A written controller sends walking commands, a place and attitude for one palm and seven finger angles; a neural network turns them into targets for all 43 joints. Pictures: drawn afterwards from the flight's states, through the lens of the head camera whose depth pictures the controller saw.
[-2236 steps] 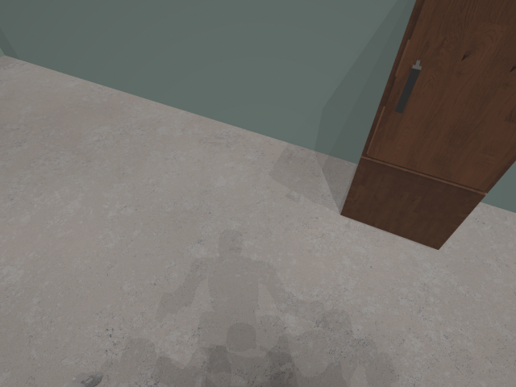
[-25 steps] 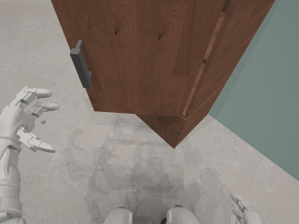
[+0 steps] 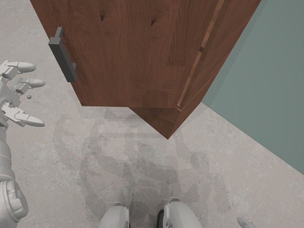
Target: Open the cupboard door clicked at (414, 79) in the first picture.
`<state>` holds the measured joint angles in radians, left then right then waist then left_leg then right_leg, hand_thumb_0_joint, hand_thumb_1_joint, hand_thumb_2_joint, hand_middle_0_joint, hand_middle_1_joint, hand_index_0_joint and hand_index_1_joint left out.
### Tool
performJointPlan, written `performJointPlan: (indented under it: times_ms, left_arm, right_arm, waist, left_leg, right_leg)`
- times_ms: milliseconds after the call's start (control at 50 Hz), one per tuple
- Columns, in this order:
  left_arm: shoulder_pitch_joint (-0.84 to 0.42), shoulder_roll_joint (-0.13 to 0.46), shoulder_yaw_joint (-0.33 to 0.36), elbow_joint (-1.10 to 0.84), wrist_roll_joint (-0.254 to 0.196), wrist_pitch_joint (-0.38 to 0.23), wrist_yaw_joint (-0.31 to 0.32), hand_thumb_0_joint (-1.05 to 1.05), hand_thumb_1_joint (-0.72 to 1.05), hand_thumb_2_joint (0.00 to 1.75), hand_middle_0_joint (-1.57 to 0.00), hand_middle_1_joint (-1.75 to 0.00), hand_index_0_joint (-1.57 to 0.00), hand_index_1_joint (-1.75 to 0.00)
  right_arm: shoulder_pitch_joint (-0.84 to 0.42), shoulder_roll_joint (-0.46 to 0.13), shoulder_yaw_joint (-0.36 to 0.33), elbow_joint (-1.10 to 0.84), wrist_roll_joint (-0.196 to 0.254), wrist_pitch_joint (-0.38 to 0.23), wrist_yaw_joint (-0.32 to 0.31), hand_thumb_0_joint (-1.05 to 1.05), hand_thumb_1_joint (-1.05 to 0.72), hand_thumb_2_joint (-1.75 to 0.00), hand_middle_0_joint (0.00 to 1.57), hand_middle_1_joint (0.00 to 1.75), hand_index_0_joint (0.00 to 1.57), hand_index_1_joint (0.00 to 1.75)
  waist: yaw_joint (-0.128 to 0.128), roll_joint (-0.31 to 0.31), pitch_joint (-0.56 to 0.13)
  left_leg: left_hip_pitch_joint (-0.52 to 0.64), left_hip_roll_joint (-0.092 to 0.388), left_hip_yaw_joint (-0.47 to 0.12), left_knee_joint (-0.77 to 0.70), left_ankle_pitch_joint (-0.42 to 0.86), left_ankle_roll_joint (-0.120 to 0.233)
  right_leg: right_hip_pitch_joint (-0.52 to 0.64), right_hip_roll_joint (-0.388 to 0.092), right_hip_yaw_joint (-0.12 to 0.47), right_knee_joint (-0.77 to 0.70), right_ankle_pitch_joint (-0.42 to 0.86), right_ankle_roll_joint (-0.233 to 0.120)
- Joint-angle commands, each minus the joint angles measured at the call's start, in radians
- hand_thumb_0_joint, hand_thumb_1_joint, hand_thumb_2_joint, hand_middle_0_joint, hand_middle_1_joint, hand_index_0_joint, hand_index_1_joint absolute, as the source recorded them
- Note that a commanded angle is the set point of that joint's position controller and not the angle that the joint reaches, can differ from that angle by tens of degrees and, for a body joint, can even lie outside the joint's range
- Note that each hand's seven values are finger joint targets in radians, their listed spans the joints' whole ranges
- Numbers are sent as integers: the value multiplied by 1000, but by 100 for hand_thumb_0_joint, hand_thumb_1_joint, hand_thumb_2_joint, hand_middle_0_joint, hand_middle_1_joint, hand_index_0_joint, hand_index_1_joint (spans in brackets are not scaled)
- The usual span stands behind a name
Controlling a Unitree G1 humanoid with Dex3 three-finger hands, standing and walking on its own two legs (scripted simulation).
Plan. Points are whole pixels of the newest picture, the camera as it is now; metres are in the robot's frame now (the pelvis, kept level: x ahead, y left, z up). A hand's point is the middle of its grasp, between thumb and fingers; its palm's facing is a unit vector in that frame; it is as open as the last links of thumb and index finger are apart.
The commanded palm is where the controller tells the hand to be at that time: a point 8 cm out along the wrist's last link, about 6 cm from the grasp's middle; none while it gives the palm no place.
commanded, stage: move the hooked fingers beside the handle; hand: left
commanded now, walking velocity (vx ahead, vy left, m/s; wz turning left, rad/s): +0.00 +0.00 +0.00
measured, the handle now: (66, 56) +0.56 +0.24 +0.05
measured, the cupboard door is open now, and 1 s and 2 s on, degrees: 42 42 42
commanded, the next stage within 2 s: slide the fingers in behind the handle in 1.52 s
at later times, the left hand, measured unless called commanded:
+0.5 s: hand (31, 77) +0.47 +0.31 +0.06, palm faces +0.00 -1.00 -0.01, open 14.0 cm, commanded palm +0.47 +0.34 +0.06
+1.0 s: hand (40, 64) +0.52 +0.30 +0.05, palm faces +0.00 -1.00 -0.02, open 14.0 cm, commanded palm +0.51 +0.34 +0.06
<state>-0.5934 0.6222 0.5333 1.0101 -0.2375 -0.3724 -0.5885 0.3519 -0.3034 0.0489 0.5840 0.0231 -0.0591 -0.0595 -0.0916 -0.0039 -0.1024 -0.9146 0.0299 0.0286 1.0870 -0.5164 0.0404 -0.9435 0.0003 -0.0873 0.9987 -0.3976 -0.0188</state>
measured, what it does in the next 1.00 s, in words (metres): stands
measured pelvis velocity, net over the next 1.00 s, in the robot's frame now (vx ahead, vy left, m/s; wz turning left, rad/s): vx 0.00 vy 0.01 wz -0.04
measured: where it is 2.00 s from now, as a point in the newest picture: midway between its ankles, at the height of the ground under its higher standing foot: outside the picture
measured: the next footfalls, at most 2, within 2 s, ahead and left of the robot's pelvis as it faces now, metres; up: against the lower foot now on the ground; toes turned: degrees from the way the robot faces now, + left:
none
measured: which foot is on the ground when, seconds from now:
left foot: down 0.00-1.00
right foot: down 0.00-1.00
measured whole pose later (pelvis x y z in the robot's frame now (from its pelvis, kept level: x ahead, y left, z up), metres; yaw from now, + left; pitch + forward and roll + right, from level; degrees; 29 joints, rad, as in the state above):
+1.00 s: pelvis +0.00 +0.01 -0.02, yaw -2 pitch +27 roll -6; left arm -0.94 0.85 0.59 1.21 -0.09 -0.31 -0.54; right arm 0.41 -0.30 0.09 0.56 -0.01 0.09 -0.02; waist -0.21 0.02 -0.08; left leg -1.11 0.05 0.01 1.18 -0.55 0.06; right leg -1.11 0.02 -0.10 1.03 -0.39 0.00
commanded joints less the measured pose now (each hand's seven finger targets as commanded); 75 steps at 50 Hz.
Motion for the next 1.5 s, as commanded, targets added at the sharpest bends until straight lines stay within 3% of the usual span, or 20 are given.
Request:
performJointPlan:
  times_ms: [0,80,180,200,240,320,360,440,480,520,640,880,980,1080,1160,1240,1340,1400,1440,1480]
  left_arm:
    - [-384,351,62,-143,-14,-70,-2,0,-50,30,-30,-120,-30,-120]
    - [-397,410,93,-119,4,-68,-3,0,-50,30,-30,-120,-30,-120]
    - [-449,403,79,-130,9,-68,-2,0,-50,30,-30,-120,-30,-120]
    - [-456,370,55,-122,7,-65,-1,0,-50,30,-30,-120,-30,-120]
    - [-462,401,81,-88,12,-59,6,0,-50,30,-30,-120,-30,-120]
    - [-528,382,40,-81,35,-60,14,0,-50,30,-30,-120,-30,-120]
    - [-571,421,64,-55,33,-65,23,0,-50,30,-30,-120,-30,-120]
    - [-632,459,58,-13,66,-57,37,0,-50,30,-30,-120,-30,-120]
    - [-673,502,72,-17,78,-61,39,0,-50,30,-30,-120,-30,-120]
    - [-692,477,43,10,87,-51,39,0,-50,30,-30,-120,-30,-120]
    - [-758,549,63,42,112,-24,47,0,-50,30,-30,-120,-30,-120]
    - [-713,600,107,-5,120,-7,47,0,-50,30,-30,-120,-30,-120]
    - [-694,586,111,-41,115,-14,56,0,-50,30,-30,-120,-30,-120]
    - [-651,548,93,-38,111,-10,53,0,-50,30,-30,-120,-30,-120]
    - [-656,539,87,5,101,-13,50,0,-50,30,-30,-120,-30,-120]
    - [-683,508,60,-39,103,-35,52,0,-50,30,-30,-120,-30,-120]
    - [-698,474,28,5,103,-25,51,0,-50,30,-30,-120,-30,-120]
    - [-696,516,63,-7,109,-29,62,0,-50,30,-30,-120,-30,-120]
    - [-715,476,32,-19,107,-31,66,0,-50,30,-30,-120,-30,-120]
    - [-734,518,59,-40,109,-39,72,0,-50,30,-30,-120,-30,-120]
  right_arm:
    - [116,-181,-74,-66,-4,-3,-9,0,-90,-90,20,30,20,30]
    - [132,-186,-72,-70,-8,20,-4,0,-90,-90,20,30,20,30]
    - [151,-191,-75,-62,-12,47,4,0,-90,-90,20,30,20,30]
    - [150,-188,-75,-62,-12,51,6,0,-90,-90,20,30,20,30]
    - [154,-194,-75,-58,-15,60,6,0,-90,-90,20,30,20,30]
    - [163,-193,-70,-50,-16,75,7,0,-90,-90,20,30,20,30]
    - [168,-199,-68,-46,-19,78,2,0,-90,-90,20,30,20,30]
    - [176,-206,-58,-41,-21,85,1,0,-90,-90,20,30,20,30]
    - [189,-211,-56,-39,-25,88,-2,0,-90,-90,20,30,20,30]
    - [193,-208,-50,-35,-25,94,2,0,-90,-90,20,30,20,30]
    - [216,-216,-40,-37,-29,111,2,0,-90,-90,20,30,20,30]
    - [253,-215,-44,-52,-33,140,20,0,-90,-90,20,30,20,30]
    - [255,-209,-48,-44,-34,143,26,0,-90,-90,20,30,20,30]
    - [253,-203,-51,-43,-31,146,28,0,-90,-90,20,30,20,30]
    - [239,-204,-50,-45,-30,143,23,0,-90,-90,20,30,20,30]
    - [235,-199,-51,-39,-32,145,24,0,-90,-90,20,30,20,30]
    - [224,-201,-47,-39,-28,147,21,0,-90,-90,20,30,20,30]
    - [228,-205,-51,-40,-31,144,18,0,-90,-90,20,30,20,30]
    - [225,-199,-48,-37,-30,146,20,0,-90,-90,20,30,20,30]
    - [227,-203,-48,-36,-33,146,19,0,-90,-90,20,30,20,30]
  waist:
    - [-3,146,-427]
    - [6,166,-466]
    - [-9,189,-484]
    - [-16,205,-481]
    - [-20,155,-457]
    - [-39,211,-442]
    - [-51,156,-429]
    - [-66,199,-427]
    - [-69,214,-475]
    - [-81,236,-473]
    - [-102,250,-492]
    - [-89,273,-569]
    - [-84,309,-575]
    - [-84,287,-535]
    - [-97,235,-468]
    - [-98,285,-508]
    - [-109,258,-473]
    - [-97,267,-522]
    - [-106,274,-520]
    - [-97,287,-542]
  left_leg:
    - [229,-5,-71,-135,410,-18]
    - [241,-1,-75,-126,475,-22]
    - [313,13,-98,-116,577,-37]
    - [317,11,-100,-114,570,-40]
    - [271,10,-99,-113,517,-33]
    - [309,15,-110,-116,517,-42]
    - [262,12,-115,-109,482,-35]
    - [243,11,-118,-106,414,-31]
    - [262,13,-125,-94,465,-36]
    - [266,15,-128,-81,479,-39]
    - [240,18,-133,-52,508,-36]
    - [269,28,-132,-41,607,-33]
    - [315,31,-132,-46,647,-38]
    - [325,33,-129,-58,666,-35]
    - [242,22,-114,-59,568,-20]
    - [306,26,-122,-56,610,-32]
    - [278,24,-125,-54,566,-31]
    - [309,25,-136,-46,621,-41]
    - [314,25,-133,-43,612,-40]
    - [327,28,-140,-42,636,-46]
  right_leg:
    - [221,33,58,-79,222,-10]
    - [226,39,55,-65,254,-11]
    - [166,44,39,-60,265,-8]
    - [149,43,36,-61,254,-6]
    - [159,44,35,-64,238,-5]
    - [95,46,28,-67,202,-8]
    - [115,49,28,-62,200,-11]
    - [83,45,30,-62,157,-10]
    - [85,48,29,-49,180,-11]
    - [56,47,26,-44,180,-9]
    - [41,48,23,-33,202,-5]
    - [74,60,22,-26,268,-2]
    - [68,62,22,-37,276,-3]
    - [74,66,19,-49,287,-2]
    - [99,65,25,-55,279,-5]
    - [67,62,23,-51,271,-2]
    - [42,60,20,-48,241,-1]
    - [47,59,17,-36,258,-4]
    - [34,58,19,-40,254,-1]
    - [47,59,18,-33,262,-4]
